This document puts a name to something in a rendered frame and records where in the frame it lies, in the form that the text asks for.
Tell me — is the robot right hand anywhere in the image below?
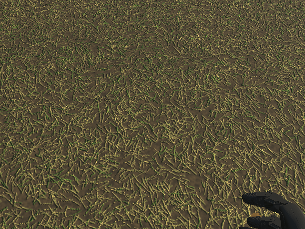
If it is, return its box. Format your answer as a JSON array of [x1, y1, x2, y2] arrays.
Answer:
[[238, 191, 305, 229]]

